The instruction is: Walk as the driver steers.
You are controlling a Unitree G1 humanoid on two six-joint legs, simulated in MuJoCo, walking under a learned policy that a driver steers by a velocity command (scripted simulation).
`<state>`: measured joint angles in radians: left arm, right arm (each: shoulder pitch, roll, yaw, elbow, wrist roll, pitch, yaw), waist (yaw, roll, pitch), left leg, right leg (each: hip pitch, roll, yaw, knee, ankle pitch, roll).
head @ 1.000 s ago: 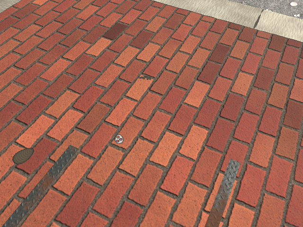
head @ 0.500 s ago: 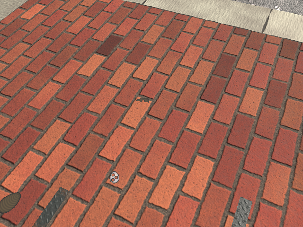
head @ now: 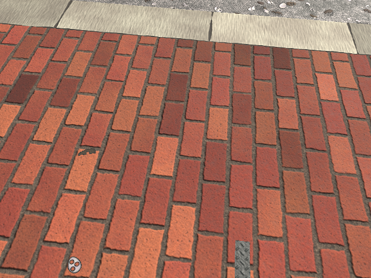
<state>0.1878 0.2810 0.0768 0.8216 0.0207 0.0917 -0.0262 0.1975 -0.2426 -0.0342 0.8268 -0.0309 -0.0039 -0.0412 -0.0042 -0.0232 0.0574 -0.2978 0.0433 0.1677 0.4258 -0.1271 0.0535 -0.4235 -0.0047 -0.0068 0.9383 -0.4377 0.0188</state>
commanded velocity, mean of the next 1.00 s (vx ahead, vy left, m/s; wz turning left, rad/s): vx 0.22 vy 0.00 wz -0.44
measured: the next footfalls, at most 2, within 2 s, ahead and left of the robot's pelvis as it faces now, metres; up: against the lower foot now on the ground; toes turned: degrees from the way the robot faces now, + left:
right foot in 0.12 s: +0.00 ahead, -0.10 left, +0.00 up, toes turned -7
left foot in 0.60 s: +0.35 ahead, -0.02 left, +0.00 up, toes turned -22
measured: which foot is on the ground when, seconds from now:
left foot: down 0.00-0.12, up 0.14-0.58, down 0.60-1.00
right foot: up 0.00-0.10, down 0.12-0.62, up 0.64-0.98, down 1.00-1.00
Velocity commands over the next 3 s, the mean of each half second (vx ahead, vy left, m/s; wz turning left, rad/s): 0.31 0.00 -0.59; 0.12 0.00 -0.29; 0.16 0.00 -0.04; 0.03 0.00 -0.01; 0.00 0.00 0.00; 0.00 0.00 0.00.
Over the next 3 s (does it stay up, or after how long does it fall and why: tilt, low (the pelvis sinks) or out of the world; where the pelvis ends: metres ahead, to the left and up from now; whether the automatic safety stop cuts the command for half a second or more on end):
stays up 0.35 -0.11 0.00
